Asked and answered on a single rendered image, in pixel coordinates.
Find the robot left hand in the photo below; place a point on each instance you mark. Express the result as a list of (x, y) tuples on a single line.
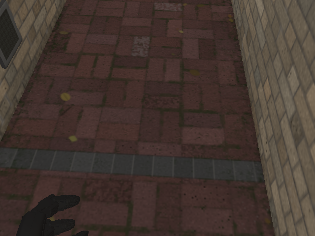
[(34, 222)]

